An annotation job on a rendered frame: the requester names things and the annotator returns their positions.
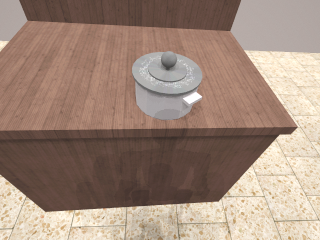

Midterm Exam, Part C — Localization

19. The lid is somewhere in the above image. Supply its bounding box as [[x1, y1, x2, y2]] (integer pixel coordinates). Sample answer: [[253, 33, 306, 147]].
[[132, 52, 203, 96]]

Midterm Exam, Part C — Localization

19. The pot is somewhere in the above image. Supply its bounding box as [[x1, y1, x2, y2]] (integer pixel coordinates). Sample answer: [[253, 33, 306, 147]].
[[135, 82, 202, 120]]

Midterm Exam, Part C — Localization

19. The table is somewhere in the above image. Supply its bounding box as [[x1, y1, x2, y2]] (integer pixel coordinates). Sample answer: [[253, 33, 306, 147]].
[[0, 0, 298, 212]]

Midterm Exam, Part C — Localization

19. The knob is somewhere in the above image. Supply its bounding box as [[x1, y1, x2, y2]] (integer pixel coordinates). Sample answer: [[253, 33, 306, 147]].
[[161, 51, 177, 68]]

